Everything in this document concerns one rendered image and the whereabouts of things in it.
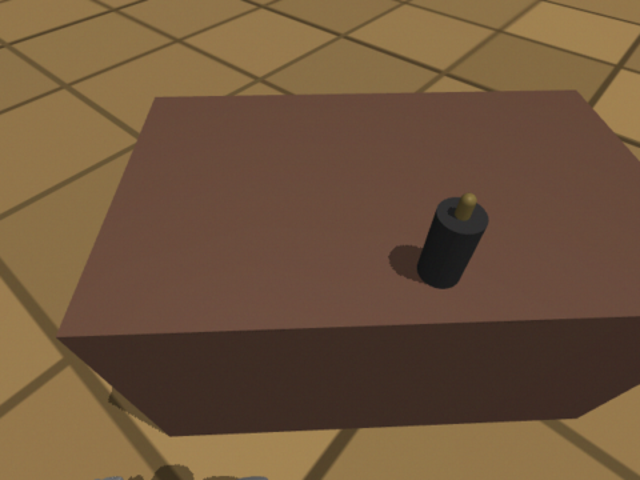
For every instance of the bottle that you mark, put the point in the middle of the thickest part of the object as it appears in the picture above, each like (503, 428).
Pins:
(456, 229)

